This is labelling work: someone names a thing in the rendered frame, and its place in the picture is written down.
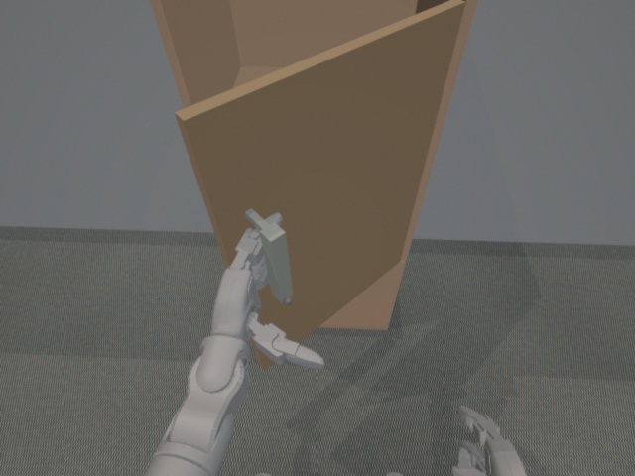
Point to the left robot hand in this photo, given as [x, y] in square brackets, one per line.
[237, 294]

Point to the cupboard door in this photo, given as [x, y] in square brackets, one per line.
[337, 144]

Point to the right robot hand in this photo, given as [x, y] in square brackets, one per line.
[499, 457]

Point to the robot left forearm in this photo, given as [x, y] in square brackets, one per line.
[198, 436]

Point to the handle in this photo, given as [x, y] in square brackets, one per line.
[275, 249]

